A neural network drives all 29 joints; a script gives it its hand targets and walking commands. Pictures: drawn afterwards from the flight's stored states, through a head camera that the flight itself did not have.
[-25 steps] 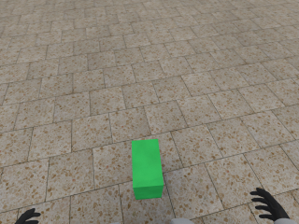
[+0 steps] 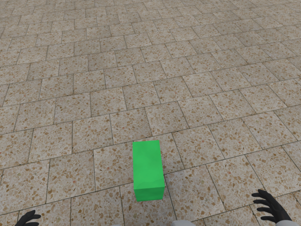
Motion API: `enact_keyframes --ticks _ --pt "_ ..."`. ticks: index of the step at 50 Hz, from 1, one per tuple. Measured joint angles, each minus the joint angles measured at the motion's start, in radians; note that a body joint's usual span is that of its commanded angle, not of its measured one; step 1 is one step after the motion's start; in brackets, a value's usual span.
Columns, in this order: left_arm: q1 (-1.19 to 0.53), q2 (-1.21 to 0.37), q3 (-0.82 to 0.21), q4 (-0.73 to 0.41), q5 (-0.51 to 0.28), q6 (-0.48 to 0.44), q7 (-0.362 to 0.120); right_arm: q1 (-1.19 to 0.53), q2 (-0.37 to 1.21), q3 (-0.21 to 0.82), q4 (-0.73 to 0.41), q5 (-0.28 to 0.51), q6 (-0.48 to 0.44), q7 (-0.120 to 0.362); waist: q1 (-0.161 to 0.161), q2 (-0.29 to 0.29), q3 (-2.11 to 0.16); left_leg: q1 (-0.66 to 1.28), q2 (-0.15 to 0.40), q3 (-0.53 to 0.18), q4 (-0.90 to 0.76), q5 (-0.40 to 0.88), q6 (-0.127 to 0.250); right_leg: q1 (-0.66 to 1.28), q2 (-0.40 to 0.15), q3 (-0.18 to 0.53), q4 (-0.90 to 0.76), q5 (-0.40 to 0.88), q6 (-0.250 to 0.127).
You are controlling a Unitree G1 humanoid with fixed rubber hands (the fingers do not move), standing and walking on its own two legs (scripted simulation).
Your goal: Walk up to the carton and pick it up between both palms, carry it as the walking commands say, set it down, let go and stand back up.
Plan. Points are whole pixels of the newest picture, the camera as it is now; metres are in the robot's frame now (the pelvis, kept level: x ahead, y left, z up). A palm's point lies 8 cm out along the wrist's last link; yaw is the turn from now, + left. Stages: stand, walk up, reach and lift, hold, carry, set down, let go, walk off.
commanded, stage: walk up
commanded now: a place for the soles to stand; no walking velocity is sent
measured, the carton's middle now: (147, 171) +0.47 +0.01 -0.62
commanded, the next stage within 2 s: reach and lift in 1.86 s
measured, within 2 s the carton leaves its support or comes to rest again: neither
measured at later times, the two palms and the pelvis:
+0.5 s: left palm out of the picture +0.11 +0.34 -0.06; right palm (281, 220) +0.13 -0.32 -0.07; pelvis +0.00 +0.00 +0.00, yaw +0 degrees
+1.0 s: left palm out of the picture +0.11 +0.32 -0.06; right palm (288, 221) +0.13 -0.34 -0.07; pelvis +0.01 -0.02 +0.00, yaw -3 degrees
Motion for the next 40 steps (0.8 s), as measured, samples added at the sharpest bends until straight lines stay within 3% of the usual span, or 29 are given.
enact_keyframes --ticks 35,40 --pt "0.0 0.0 0.0 0.001 0.0 0.007 -0.001 0.0 0.0 0.001 0.0 0.0 -0.002 -0.006 -0.001 0.001 0.0 0.003 0.0 0.0 -0.004 0.0 0.0 0.0 0.0 0.0 0.0 0.0 0.0" --pt "0.0 0.0 0.0 0.0 0.0 0.032 -0.011 0.002 0.0 0.001 0.0 0.0 -0.01 -0.018 0.009 0.005 -0.001 0.013 0.02 0.007 -0.004 -0.004 0.0 -0.002 0.003 -0.016 0.009 -0.009 0.0"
